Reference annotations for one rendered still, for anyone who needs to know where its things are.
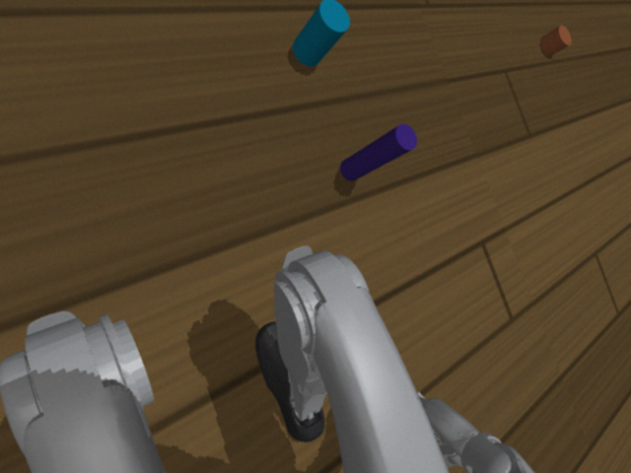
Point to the right robot arm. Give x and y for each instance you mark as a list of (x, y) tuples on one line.
[(484, 453)]

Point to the right robot foot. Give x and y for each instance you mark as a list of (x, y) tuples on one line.
[(276, 378)]

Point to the right robot hand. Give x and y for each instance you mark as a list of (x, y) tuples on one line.
[(451, 429)]

